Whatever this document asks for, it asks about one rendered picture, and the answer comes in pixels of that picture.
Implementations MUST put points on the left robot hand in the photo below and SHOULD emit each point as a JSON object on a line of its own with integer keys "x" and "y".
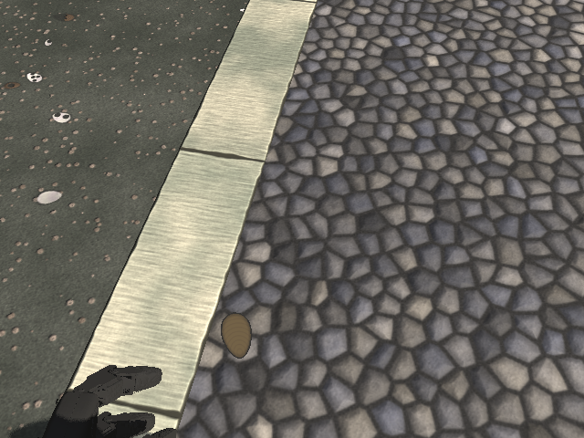
{"x": 76, "y": 413}

